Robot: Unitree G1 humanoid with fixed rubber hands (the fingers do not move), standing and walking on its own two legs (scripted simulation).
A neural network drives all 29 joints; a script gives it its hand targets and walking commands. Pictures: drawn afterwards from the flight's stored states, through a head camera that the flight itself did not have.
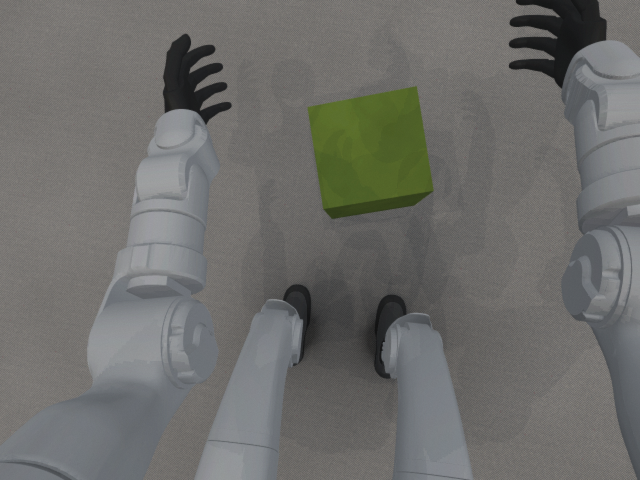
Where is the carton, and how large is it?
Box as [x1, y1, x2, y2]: [307, 86, 433, 218]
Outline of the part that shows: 416,86 307,107 323,208 332,218 413,205 433,190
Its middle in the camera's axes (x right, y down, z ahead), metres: +0.10 -0.18 +0.85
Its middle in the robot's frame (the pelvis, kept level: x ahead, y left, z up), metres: +0.54 +0.00 -0.53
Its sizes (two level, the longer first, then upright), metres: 0.210 0.200 0.250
